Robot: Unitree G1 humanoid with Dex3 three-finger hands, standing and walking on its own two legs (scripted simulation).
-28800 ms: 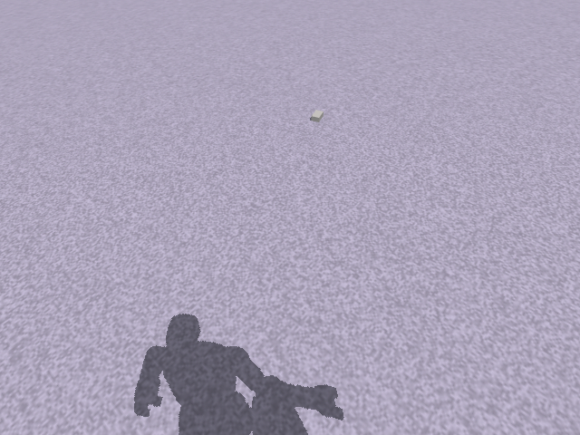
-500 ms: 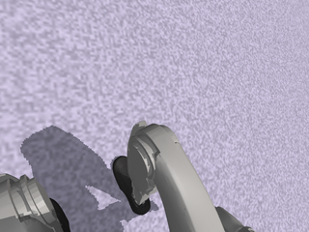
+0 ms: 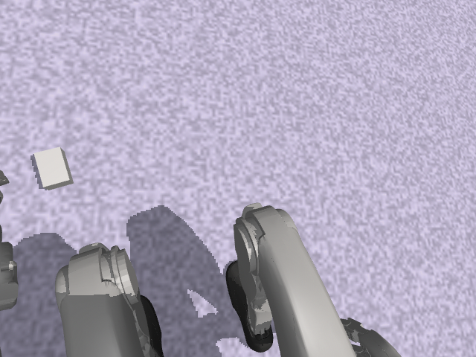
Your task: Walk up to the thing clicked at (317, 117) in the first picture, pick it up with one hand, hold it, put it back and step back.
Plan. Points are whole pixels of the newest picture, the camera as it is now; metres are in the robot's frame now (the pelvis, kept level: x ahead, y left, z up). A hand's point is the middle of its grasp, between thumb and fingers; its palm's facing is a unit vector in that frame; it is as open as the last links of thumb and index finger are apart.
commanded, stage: withdraw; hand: left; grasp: from above
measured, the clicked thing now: (54, 168) +0.50 +0.30 -0.32
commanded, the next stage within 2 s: home in 0.40 s
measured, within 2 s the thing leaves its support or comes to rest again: neither
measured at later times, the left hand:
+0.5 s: hand (11, 146) +0.50 +0.31 -0.16, palm faces -0.34 -0.05 -0.94, open 14.0 cm
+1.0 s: hand out of the picture +0.37 +0.30 -0.02, palm faces -0.26 -0.55 -0.79, open 8.5 cm
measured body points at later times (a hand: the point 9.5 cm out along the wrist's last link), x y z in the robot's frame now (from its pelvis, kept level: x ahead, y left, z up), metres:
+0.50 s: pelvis -0.01 +0.00 -0.02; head +0.23 +0.09 +0.35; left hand +0.51 +0.31 -0.11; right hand +0.03 -0.27 -0.10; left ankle +0.07 +0.12 -0.31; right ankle +0.10 -0.11 -0.31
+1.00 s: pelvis +0.00 +0.00 +0.09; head +0.19 +0.06 +0.49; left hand +0.38 +0.32 +0.02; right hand +0.13 -0.27 -0.03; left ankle +0.07 +0.12 -0.31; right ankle +0.10 -0.11 -0.31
